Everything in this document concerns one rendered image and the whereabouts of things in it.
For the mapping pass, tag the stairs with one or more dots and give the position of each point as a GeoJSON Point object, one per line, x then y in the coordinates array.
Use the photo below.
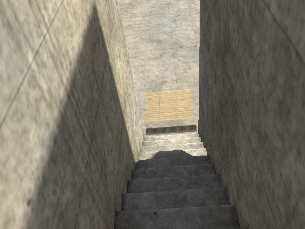
{"type": "Point", "coordinates": [174, 186]}

